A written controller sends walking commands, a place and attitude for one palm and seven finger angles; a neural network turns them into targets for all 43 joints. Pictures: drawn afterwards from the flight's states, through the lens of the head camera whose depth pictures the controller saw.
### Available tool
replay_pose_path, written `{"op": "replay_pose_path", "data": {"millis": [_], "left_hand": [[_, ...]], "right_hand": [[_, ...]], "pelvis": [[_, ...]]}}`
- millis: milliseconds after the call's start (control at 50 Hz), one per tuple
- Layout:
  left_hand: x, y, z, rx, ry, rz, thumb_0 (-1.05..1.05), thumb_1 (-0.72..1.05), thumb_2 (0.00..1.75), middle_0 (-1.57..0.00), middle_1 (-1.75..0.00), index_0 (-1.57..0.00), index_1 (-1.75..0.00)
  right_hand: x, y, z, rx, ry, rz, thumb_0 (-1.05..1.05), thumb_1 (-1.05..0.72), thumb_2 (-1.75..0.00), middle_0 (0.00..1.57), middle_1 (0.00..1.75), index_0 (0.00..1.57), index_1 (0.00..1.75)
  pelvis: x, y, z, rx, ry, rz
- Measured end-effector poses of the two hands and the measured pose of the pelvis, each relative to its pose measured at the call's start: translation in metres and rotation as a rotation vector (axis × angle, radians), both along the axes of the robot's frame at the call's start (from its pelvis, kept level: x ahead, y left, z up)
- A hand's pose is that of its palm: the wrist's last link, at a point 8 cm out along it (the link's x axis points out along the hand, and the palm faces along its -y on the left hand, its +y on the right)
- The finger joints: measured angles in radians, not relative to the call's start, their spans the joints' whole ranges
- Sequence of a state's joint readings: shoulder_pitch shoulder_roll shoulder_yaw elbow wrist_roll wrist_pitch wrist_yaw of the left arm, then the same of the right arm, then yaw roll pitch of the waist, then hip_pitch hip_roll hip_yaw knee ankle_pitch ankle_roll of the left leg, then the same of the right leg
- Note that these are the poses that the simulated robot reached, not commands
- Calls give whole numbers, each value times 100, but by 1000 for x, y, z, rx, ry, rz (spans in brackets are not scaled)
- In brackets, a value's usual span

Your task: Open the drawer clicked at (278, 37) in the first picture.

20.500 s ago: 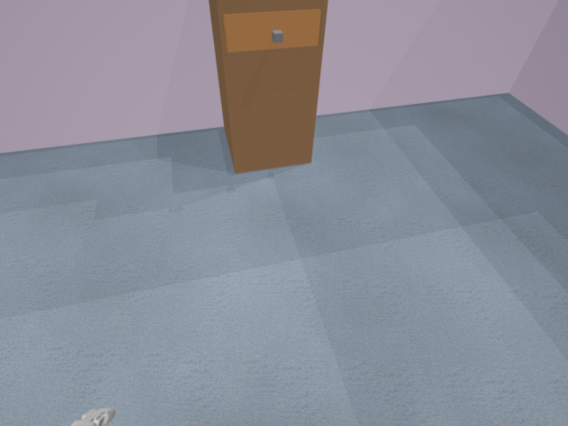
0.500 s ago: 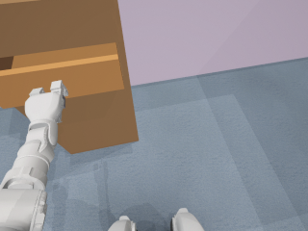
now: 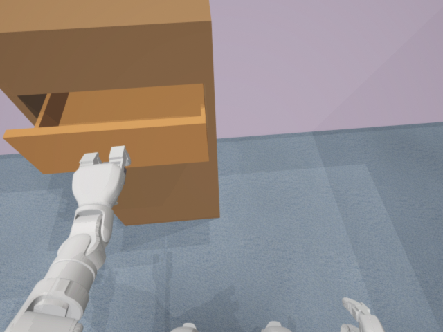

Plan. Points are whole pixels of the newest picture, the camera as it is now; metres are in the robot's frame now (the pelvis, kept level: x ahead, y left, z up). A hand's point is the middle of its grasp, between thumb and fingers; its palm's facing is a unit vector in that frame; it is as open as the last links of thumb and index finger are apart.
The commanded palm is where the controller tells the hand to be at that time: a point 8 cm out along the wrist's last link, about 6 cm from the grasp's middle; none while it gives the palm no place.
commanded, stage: pull the drawer open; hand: left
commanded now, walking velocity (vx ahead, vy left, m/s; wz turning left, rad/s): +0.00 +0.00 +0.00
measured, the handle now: (115, 165) +0.43 +0.25 -0.01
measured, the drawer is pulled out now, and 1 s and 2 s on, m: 0.11 0.29 0.30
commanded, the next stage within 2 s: open the thumb to release the handle in 1.22 s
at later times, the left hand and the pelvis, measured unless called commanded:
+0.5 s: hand (106, 227) +0.30 +0.24 -0.03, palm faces +0.00 -0.05 -1.00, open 7.5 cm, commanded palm +0.25 +0.25 +0.03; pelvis +0.00 -0.01 +0.01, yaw -3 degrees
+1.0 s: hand (98, 292) +0.19 +0.22 -0.03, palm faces -0.03 -0.10 -0.99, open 7.4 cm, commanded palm +0.14 +0.23 +0.03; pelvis +0.01 -0.01 +0.00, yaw -2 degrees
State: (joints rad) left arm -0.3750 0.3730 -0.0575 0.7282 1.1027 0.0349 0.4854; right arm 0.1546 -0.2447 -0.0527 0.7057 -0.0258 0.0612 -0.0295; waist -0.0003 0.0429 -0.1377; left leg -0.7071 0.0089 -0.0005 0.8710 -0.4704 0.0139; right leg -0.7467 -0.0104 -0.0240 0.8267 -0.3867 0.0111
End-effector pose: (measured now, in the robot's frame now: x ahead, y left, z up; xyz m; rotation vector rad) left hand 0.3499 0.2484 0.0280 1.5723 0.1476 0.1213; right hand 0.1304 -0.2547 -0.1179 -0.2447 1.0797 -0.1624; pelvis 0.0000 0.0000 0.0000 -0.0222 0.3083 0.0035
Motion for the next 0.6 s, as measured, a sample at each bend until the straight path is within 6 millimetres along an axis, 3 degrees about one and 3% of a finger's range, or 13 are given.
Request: {"op": "replay_pose_path", "data": {"millis": [200,340,460,600], "left_hand": [[-3,-1,2,-44,40,22,5,60,69,-42,-135,-20,-132],[-31,-4,0,-56,16,13,5,61,71,-42,-135,-18,-132],[-62,-8,-2,-57,-11,10,5,60,76,-42,-135,-17,-128],[-93,-14,-1,-54,-18,31,5,60,75,-42,-135,-18,-129]], "right_hand": [[-48,-15,-1,3,54,-86,1,-90,-90,20,30,20,30],[-71,-26,4,-5,69,-149,1,-90,-90,20,30,20,30],[-57,-26,8,-6,28,-134,1,-91,-90,20,30,20,30],[-7,-13,17,21,-101,-66,2,-91,-90,20,30,20,30]], "pelvis": [[-7,-9,2,14,-9,-34],[-4,-8,4,15,-16,-59],[-1,-6,5,14,-33,-58],[2,-5,6,12,-60,-46]]}}
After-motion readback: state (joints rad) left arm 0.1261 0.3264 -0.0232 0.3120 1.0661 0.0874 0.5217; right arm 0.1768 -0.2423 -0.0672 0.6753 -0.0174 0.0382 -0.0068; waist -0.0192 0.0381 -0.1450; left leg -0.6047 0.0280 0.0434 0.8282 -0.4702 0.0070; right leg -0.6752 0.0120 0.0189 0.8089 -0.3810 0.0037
